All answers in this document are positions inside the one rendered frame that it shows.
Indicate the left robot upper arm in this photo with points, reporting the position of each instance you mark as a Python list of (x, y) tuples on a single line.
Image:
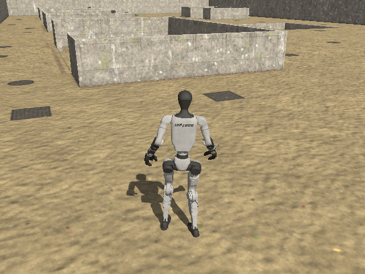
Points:
[(162, 129)]

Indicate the humanoid robot head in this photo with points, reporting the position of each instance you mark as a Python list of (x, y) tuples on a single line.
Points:
[(184, 98)]

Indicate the robot left hand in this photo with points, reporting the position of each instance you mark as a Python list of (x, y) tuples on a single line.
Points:
[(147, 158)]

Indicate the left robot thigh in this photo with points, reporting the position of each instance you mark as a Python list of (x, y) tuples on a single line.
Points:
[(168, 169)]

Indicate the robot right forearm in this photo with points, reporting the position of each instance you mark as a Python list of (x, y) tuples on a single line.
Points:
[(211, 148)]

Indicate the robot right hand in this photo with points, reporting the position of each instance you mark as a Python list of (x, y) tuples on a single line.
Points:
[(212, 157)]

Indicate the robot left forearm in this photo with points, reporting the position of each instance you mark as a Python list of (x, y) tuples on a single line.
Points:
[(153, 148)]

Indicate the right robot upper arm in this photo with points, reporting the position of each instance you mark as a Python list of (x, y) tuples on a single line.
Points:
[(201, 121)]

